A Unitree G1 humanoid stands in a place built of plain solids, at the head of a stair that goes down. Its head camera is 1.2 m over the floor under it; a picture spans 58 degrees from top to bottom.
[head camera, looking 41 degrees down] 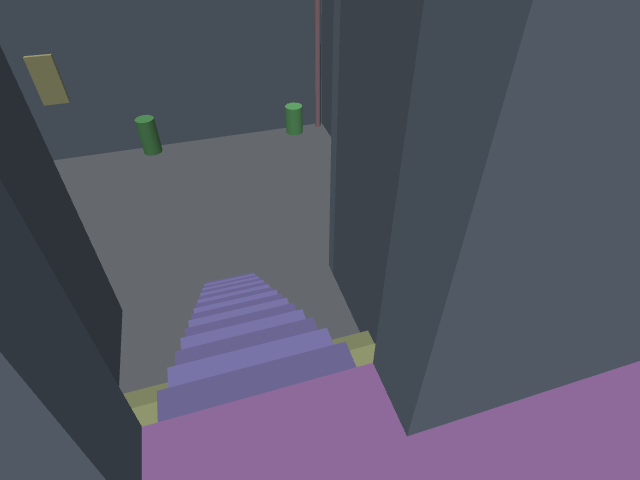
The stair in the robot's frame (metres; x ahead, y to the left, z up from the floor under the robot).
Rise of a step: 0.20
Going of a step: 0.23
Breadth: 0.70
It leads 17 degrees to the left of straight ahead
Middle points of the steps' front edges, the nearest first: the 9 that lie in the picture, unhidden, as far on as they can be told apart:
0.68 0.17 0.00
0.90 0.24 -0.19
1.12 0.30 -0.39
1.33 0.37 -0.58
1.55 0.44 -0.78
1.77 0.50 -0.97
1.99 0.57 -1.17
2.20 0.64 -1.37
2.42 0.71 -1.56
